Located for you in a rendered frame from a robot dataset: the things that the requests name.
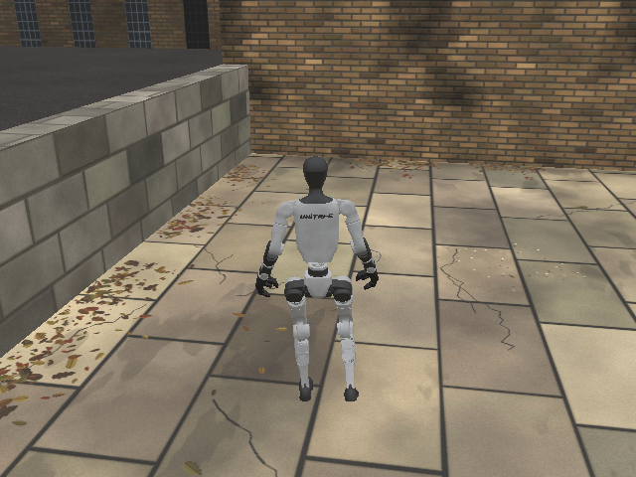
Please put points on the left robot upper arm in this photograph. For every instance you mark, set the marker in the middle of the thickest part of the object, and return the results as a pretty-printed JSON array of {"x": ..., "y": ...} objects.
[{"x": 284, "y": 211}]

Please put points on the robot left shin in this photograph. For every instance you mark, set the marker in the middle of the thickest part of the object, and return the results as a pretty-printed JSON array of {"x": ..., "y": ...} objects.
[{"x": 302, "y": 357}]

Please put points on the right robot hand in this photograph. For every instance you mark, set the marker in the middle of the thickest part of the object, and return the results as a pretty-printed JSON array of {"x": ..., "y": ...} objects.
[{"x": 364, "y": 275}]

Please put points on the left robot hand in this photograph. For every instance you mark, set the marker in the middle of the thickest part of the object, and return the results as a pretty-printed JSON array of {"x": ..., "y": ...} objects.
[{"x": 268, "y": 283}]

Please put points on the right robot upper arm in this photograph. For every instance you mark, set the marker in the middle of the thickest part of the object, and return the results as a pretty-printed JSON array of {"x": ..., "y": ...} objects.
[{"x": 348, "y": 209}]

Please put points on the robot shin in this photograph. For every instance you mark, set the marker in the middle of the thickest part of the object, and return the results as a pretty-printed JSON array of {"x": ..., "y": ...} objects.
[
  {"x": 302, "y": 357},
  {"x": 349, "y": 356}
]

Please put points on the robot right forearm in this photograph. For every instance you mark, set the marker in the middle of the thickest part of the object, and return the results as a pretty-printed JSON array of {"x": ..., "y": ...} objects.
[{"x": 367, "y": 259}]

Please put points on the robot right shin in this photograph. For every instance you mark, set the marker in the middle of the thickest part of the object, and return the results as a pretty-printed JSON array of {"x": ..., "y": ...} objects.
[{"x": 349, "y": 356}]

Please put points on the robot left forearm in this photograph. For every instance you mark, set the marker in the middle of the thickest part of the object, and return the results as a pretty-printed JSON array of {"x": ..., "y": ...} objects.
[{"x": 267, "y": 264}]

